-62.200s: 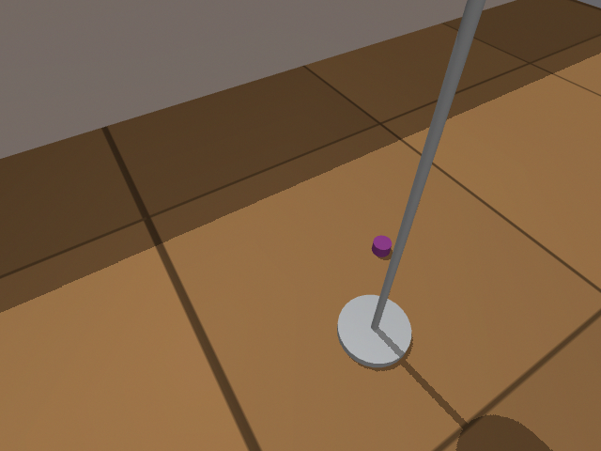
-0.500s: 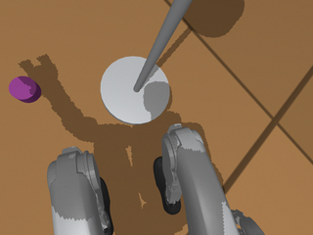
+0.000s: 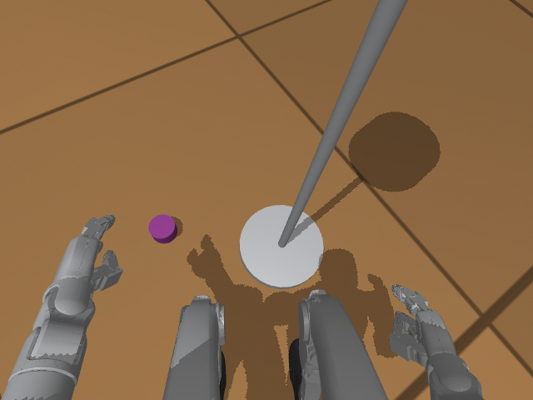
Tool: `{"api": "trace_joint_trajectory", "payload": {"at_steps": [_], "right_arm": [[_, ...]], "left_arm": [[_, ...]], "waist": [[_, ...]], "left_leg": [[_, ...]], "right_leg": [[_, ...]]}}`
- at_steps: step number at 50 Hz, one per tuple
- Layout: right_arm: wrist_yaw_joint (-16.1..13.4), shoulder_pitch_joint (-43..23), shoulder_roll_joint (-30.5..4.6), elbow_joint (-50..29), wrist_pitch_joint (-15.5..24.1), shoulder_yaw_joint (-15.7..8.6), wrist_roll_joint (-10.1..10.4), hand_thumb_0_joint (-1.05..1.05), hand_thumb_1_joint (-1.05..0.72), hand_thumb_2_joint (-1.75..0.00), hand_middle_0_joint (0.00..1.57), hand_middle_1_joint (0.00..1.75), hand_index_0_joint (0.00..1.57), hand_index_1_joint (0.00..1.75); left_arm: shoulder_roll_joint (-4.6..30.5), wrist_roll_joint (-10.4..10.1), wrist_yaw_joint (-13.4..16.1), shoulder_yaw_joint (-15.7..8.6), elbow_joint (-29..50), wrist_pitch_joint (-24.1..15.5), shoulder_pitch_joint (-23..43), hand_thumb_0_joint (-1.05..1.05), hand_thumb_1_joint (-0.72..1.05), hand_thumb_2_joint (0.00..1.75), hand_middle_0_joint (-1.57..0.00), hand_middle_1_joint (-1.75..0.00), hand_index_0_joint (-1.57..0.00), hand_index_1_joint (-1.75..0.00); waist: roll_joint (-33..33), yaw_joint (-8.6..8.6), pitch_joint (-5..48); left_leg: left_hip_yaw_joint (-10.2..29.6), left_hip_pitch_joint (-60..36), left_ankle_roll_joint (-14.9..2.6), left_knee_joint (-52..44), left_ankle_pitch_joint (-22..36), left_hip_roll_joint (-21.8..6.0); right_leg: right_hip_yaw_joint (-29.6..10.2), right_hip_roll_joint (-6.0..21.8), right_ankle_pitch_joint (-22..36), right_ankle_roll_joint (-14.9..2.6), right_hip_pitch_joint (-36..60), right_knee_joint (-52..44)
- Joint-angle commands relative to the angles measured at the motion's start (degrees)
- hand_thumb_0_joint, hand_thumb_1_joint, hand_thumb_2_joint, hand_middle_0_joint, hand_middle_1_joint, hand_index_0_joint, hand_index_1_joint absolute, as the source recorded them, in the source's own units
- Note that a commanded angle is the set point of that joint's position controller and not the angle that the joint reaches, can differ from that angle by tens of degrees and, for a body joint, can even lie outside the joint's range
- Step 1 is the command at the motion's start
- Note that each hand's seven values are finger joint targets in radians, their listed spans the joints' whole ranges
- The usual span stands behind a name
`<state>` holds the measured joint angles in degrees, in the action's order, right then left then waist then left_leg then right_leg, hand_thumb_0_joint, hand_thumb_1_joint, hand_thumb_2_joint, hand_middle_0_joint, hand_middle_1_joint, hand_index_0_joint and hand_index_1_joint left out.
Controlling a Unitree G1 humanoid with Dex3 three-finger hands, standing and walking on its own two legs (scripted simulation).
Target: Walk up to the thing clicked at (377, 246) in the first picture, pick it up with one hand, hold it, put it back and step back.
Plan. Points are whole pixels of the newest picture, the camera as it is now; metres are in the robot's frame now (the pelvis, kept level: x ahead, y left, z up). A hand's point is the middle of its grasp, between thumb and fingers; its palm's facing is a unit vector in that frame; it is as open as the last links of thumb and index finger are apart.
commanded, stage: home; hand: left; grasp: from above
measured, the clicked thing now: (163, 229) +0.53 +0.26 -0.53
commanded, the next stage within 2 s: none
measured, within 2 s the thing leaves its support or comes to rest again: neither
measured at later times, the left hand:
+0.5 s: hand (90, 313) +0.24 +0.18 +0.09, palm faces +0.09 -0.98 -0.20, open 7.4 cm
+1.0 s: hand (80, 327) +0.22 +0.18 +0.11, palm faces +0.10 -0.98 -0.19, open 7.4 cm
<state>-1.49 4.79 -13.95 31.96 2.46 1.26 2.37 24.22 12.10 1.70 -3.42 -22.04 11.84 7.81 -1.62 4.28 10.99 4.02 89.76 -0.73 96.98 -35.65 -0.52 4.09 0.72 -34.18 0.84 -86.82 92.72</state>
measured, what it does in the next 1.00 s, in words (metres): rises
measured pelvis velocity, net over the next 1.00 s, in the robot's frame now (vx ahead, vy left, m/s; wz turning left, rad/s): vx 0.07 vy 0.00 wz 0.05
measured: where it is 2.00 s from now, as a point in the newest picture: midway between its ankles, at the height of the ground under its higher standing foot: outside the picture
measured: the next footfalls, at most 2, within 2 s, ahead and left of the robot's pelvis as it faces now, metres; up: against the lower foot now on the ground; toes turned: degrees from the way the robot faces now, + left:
none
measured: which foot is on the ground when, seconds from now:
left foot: down 0.00-1.00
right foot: down 0.00-1.00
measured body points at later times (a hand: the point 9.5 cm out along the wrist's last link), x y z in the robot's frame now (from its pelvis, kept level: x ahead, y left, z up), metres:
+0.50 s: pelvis +0.06 +0.00 +0.15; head +0.10 +0.01 +0.60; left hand +0.23 +0.24 +0.11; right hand +0.21 -0.25 +0.07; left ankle +0.07 +0.11 -0.52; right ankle +0.07 -0.13 -0.52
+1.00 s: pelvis +0.07 +0.00 +0.16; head +0.10 +0.01 +0.61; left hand +0.21 +0.24 +0.13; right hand +0.25 -0.23 +0.10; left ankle +0.07 +0.11 -0.52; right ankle +0.07 -0.13 -0.52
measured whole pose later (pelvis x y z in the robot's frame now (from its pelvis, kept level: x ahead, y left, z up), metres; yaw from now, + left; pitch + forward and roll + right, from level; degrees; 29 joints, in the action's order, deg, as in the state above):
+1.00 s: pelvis +0.07 +0.00 +0.16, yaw +3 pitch +11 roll -3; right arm -10.4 15.7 -12.7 30.6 13.5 2.1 0.1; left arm 12.6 -3.0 0.9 -1.5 7.2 25.3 -28.6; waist -2.4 1.9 8.9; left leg 3.1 39.7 -0.4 57.8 -28.6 -0.7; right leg 3.7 0.3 -27.0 0.7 -36.9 53.4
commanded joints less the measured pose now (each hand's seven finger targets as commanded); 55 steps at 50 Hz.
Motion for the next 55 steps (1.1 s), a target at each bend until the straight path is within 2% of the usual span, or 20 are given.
{"api": "trace_joint_trajectory", "payload": {"at_steps": [1, 4, 5, 6, 9, 12, 14, 15, 18, 20, 22, 25, 30, 35, 42, 45, 48, 51, 55], "right_arm": [[-2.2, 4.3, -9.3, -5.6, 3.8, -3.7, 0.5, 0.00, -0.90, -0.90, 0.20, 0.30, 0.20, 0.30], [-3.3, 4.8, -8.3, -5.9, 4.9, -3.0, 0.5, 0.00, -0.90, -0.90, 0.20, 0.30, 0.20, 0.30], [-3.6, 5.3, -8.0, -6.0, 5.1, -2.8, 0.5, 0.00, -0.90, -0.90, 0.20, 0.30, 0.20, 0.30], [-4.1, 5.5, -7.5, -6.3, 5.4, -2.6, 0.6, 0.00, -0.90, -0.90, 0.20, 0.30, 0.20, 0.30], [-5.5, 6.0, -6.9, -6.3, 6.5, -1.8, 0.6, 0.00, -0.90, -0.90, 0.20, 0.30, 0.20, 0.30], [-6.9, 6.9, -6.6, -6.6, 7.5, -1.5, 0.3, 0.00, -0.90, -0.90, 0.20, 0.30, 0.20, 0.30], [-7.6, 7.5, -6.1, -7.4, 8.1, -1.3, 0.1, 0.00, -0.90, -0.90, 0.20, 0.30, 0.20, 0.30], [-8.0, 7.8, -6.1, -7.8, 8.4, -1.1, 0.0, 0.00, -0.90, -0.90, 0.20, 0.30, 0.20, 0.30], [-8.8, 9.2, -5.5, -9.0, 9.2, -1.3, -0.1, 0.00, -0.90, -0.90, 0.20, 0.30, 0.20, 0.30], [-9.2, 9.6, -5.3, -9.4, 9.8, -1.3, -0.4, 0.00, -0.90, -0.90, 0.20, 0.30, 0.20, 0.30], [-9.6, 9.6, -5.1, -10.0, 10.3, -1.4, -0.5, 0.00, -0.90, -0.90, 0.20, 0.30, 0.20, 0.30], [-10.0, 9.5, -4.9, -10.6, 11.1, -1.3, -0.7, 0.00, -0.90, -0.90, 0.20, 0.30, 0.20, 0.30], [-10.2, 9.0, -5.0, -11.2, 12.5, -1.7, -1.3, 0.00, -0.90, -0.90, 0.20, 0.30, 0.20, 0.30], [-10.3, 8.5, -5.5, -10.7, 13.8, -2.0, -1.8, 0.00, -0.90, -0.90, 0.20, 0.30, 0.20, 0.30], [-9.8, 8.0, -5.9, -10.5, 14.6, -2.1, -1.9, 0.00, -0.90, -0.90, 0.20, 0.30, 0.20, 0.30], [-9.7, 8.2, -5.6, -10.0, 14.7, -2.1, -2.1, 0.00, -0.90, -0.90, 0.20, 0.30, 0.20, 0.30], [-9.7, 8.2, -5.7, -9.9, 14.4, -2.1, -2.2, 0.00, -0.90, -0.90, 0.20, 0.30, 0.20, 0.30], [-9.7, 7.9, -5.6, -10.1, 14.2, -1.9, -2.1, 0.00, -0.90, -0.90, 0.20, 0.30, 0.20, 0.30], [-9.7, 8.3, -5.8, -9.8, 14.3, -2.2, -2.1, 0.00, -0.90, -0.90, 0.20, 0.30, 0.20, 0.30]], "left_arm": [[8.5, -5.4, 2.6, -5.2, 14.9, 0.7, 4.0, 0.00, 0.90, 0.90, -0.20, -0.30, -0.20, -0.30], [5.1, -8.3, 2.8, -4.4, 16.9, 2.6, -2.2, 0.00, 0.90, 0.90, -0.20, -0.30, -0.20, -0.30], [4.9, -9.4, 3.1, -5.5, 17.4, 3.4, -4.1, 0.00, 0.90, 0.90, -0.20, -0.30, -0.20, -0.30], [4.1, -10.2, 3.2, -5.3, 19.0, 4.1, -5.6, 0.00, 0.90, 0.90, -0.20, -0.30, -0.20, -0.30], [0.9, -13.2, 3.3, -5.1, 21.3, 6.0, -10.2, 0.00, 0.90, 0.90, -0.20, -0.30, -0.20, -0.30], [-0.9, -14.7, 3.0, -4.9, 24.4, 7.2, -13.9, 0.00, 0.90, 0.90, -0.20, -0.30, -0.20, -0.30], [-1.3, -15.4, 2.9, -5.3, 26.5, 8.0, -17.4, 0.00, 0.90, 0.90, -0.20, -0.30, -0.20, -0.30], [-2.3, -15.6, 2.8, -4.7, 27.1, 8.4, -19.4, 0.00, 0.90, 0.90, -0.20, -0.30, -0.20, -0.30], [-3.6, -16.5, 2.6, -4.2, 32.1, 9.8, -25.4, 0.00, 0.90, 0.90, -0.20, -0.30, -0.20, -0.30], [-5.0, -16.6, 2.3, -3.0, 33.7, 10.6, -29.2, 0.00, 0.90, 0.90, -0.20, -0.30, -0.20, -0.30], [-4.8, -16.4, 2.1, -2.7, 36.9, 10.9, -31.7, 0.00, 0.90, 0.90, -0.20, -0.30, -0.20, -0.30], [-6.0, -16.1, 1.6, -1.8, 37.7, 11.6, -35.0, 0.00, 0.90, 0.90, -0.20, -0.30, -0.20, -0.30], [-6.0, -15.6, 0.6, -1.8, 41.0, 11.8, -36.0, 0.00, 0.90, 0.90, -0.20, -0.30, -0.20, -0.30], [-6.0, -14.9, -0.4, -1.2, 39.3, 11.6, -34.1, 0.00, 0.90, 0.90, -0.20, -0.30, -0.20, -0.30], [-5.4, -15.0, -0.5, -2.1, 41.3, 10.9, -35.1, 0.00, 0.90, 0.90, -0.20, -0.30, -0.20, -0.30], [-5.7, -14.8, -0.3, -1.7, 40.6, 10.8, -35.8, 0.00, 0.90, 0.90, -0.20, -0.30, -0.20, -0.30], [-5.7, -14.6, -0.1, -1.7, 40.0, 10.7, -36.1, 0.00, 0.90, 0.90, -0.20, -0.30, -0.20, -0.30], [-5.7, -14.8, 0.0, -1.5, 40.4, 10.7, -35.4, 0.00, 0.90, 0.90, -0.20, -0.30, -0.20, -0.30], [-5.8, -15.2, -0.2, -1.7, 39.8, 10.7, -36.0, 0.00, 0.90, 0.90, -0.20, -0.30, -0.20, -0.30]], "waist": [[-6.8, 1.18, 23.3], [-6.1, 1.47, 20.9], [-5.3, 1.01, 21.5], [-4.8, 1.10, 21.8], [-4.3, 0.52, 18.5], [-5.1, 0.58, 15.9], [-4.9, -0.22, 13.4], [-4.5, 0.04, 11.9], [-4.3, -0.56, 10.2], [-4.2, -0.57, 8.9], [-3.0, -0.93, 8.5], [-1.2, -0.88, 5.3], [-0.2, -0.96, 2.8], [0.7, -0.37, 0.0], [-1.6, -2.10, 3.4], [-2.2, -1.80, 4.8], [-2.7, -1.74, 4.7], [-2.0, -1.95, 3.2], [-0.4, -1.96, 4.0]], "left_leg": [[2.1, -28.6, -0.54, -22.2, 4.8, -0.2], [2.2, -33.0, -0.25, -26.5, 8.4, -0.3], [2.1, -34.7, -0.33, -27.5, 9.8, -0.2], [1.1, -36.0, -0.47, -28.1, 11.9, -0.1], [1.1, -39.1, -0.37, -32.1, 12.7, 0.0], [2.0, -43.7, 0.03, -36.4, 13.7, -0.4], [2.0, -45.3, 0.00, -39.0, 13.3, -0.3], [1.9, -46.0, -0.03, -40.4, 12.7, -0.2], [0.3, -49.1, -0.11, -43.3, 15.2, 0.4], [-0.2, -51.0, 0.04, -44.8, 17.7, 0.3], [-0.7, -52.6, -0.08, -45.3, 20.2, 0.5], [-0.5, -53.3, -0.35, -46.8, 20.7, 0.6], [-1.1, -54.8, -0.51, -48.4, 19.9, 0.6], [-1.3, -54.8, -0.54, -48.8, 17.4, 0.7], [-1.2, -56.7, -0.07, -49.0, 19.9, 0.6], [-1.1, -57.3, 0.07, -48.3, 23.3, 0.7], [-0.8, -57.3, 0.27, -48.6, 24.5, 0.5], [-0.8, -56.7, 0.08, -48.8, 22.3, 0.5], [-1.2, -56.8, -0.06, -48.0, 24.8, 0.6]], "right_leg": [[-2.2, -1.5, 6.8, -2.13, 20.3, -18.3], [-2.0, -1.6, 9.6, -2.08, 24.9, -22.5], [-2.1, -1.7, 10.9, -2.03, 27.7, -24.0], [-2.3, -1.8, 12.5, -2.00, 30.4, -26.0], [-2.1, -1.8, 13.2, -1.90, 34.7, -29.9], [-1.7, -1.9, 14.3, -1.85, 37.4, -32.9], [-1.6, -1.9, 14.3, -1.63, 40.1, -35.7], [-1.5, -2.0, 14.0, -1.60, 41.2, -37.2], [-1.5, -2.1, 15.7, -1.54, 46.5, -41.9], [-0.9, -2.5, 17.4, -1.61, 48.3, -43.3], [-0.6, -2.6, 19.3, -1.41, 50.1, -44.6], [-0.3, -2.6, 19.6, -1.40, 50.9, -46.2], [0.1, -2.5, 18.5, -1.12, 51.7, -47.9], [-0.1, -2.0, 16.3, -0.77, 50.4, -48.5], [0.0, -2.0, 18.1, -1.06, 53.1, -47.5], [0.1, -2.2, 20.9, -1.11, 53.8, -46.8], [0.4, -2.4, 21.3, -1.33, 53.4, -46.2], [0.3, -2.4, 19.9, -1.19, 53.1, -47.0], [0.1, -2.3, 22.4, -1.01, 54.4, -46.8]]}}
